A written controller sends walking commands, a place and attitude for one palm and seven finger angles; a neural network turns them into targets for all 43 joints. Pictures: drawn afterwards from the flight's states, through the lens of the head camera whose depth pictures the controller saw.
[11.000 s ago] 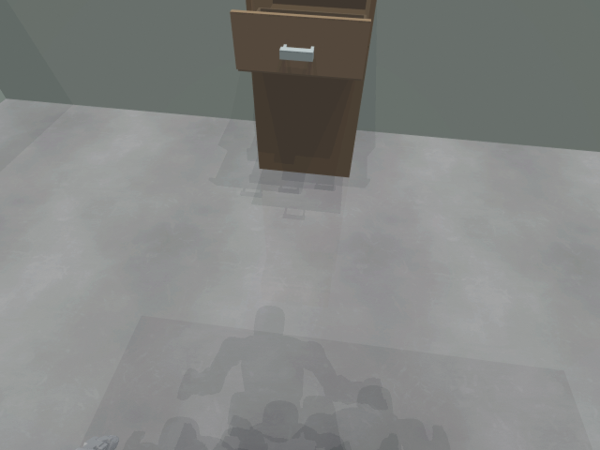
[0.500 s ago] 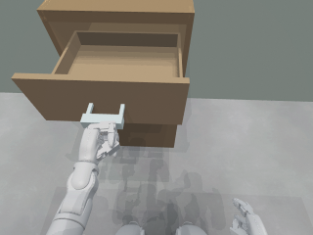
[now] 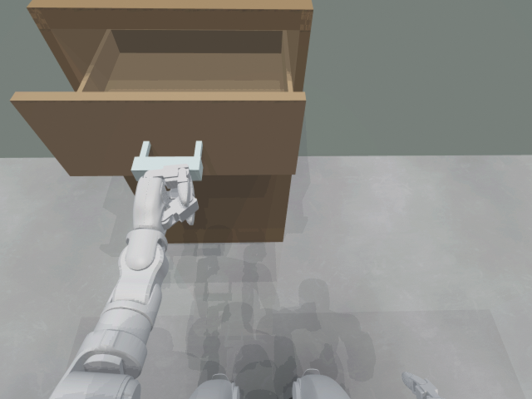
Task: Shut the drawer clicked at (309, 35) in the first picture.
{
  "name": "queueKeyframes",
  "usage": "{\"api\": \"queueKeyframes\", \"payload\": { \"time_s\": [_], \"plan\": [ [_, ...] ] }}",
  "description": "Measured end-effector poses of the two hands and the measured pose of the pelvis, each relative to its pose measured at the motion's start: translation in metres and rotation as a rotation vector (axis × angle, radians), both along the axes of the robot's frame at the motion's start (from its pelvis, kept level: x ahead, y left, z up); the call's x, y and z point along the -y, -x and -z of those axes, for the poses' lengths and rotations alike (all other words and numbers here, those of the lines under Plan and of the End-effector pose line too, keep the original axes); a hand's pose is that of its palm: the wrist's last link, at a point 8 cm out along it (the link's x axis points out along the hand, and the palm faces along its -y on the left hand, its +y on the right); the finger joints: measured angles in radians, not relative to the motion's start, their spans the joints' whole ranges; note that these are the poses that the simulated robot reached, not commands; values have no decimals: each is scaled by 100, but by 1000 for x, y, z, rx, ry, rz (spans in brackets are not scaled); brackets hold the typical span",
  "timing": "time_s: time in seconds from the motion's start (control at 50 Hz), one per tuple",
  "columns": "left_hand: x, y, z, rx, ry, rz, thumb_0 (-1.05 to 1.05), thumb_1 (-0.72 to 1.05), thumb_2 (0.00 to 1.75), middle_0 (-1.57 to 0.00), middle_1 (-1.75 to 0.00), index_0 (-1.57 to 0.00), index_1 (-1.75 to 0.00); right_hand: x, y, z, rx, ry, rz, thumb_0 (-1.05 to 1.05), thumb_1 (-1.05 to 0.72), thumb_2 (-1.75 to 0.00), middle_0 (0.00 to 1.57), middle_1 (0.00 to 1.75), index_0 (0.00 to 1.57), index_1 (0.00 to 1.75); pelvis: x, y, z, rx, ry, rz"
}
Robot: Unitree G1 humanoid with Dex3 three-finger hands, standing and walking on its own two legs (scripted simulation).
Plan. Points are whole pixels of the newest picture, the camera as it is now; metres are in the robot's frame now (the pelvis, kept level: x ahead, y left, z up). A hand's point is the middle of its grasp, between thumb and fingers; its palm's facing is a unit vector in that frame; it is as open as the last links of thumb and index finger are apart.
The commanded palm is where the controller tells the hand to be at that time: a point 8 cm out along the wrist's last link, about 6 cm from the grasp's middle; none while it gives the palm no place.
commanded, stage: push the drawer shut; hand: left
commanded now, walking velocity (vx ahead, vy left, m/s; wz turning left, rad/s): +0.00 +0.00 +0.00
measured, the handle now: (170, 157) +0.48 +0.15 +0.06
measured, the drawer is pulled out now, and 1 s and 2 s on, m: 0.19 0.07 0.00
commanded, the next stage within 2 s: pull the fist back off the drawer in 1.80 s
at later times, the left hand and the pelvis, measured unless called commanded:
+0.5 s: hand (196, 167) +0.46 +0.11 +0.05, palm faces +0.00 -1.00 -0.04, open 2.9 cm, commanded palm +0.45 +0.16 +0.06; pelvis +0.00 +0.00 -0.01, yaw -1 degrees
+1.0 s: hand (201, 142) +0.52 +0.11 +0.06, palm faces +0.02 -1.00 -0.05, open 3.1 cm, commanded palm +0.51 +0.16 +0.06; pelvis +0.00 +0.00 -0.01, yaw -1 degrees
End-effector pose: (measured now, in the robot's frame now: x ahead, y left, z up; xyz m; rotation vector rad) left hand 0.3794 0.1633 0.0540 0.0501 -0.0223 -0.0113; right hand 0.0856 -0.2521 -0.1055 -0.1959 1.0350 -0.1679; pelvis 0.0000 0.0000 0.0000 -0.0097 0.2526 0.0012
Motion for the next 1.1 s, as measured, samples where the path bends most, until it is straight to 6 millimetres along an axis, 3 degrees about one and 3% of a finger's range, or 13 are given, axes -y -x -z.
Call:
{"api": "queueKeyframes", "payload": {
  "time_s": [0.46, 1.1],
  "plan": [
    [-2, -60, -1, -11, 5, -12, -4, 77, 91, -140, -160, -140, -160, 1, 41, 9, -130, 12, 49, 1, -90, -90, 20, 30, 20, 29, -3, 1, 6, -58, 5, 8],
    [3, -126, -6, -26, 3, -29, 2, 80, 93, -140, -160, -140, -160, 2, 106, 12, -314, 24, 119, 0, -90, -90, 20, 30, 20, 29, -1, 2, 17, -140, 18, 17]
  ]
}}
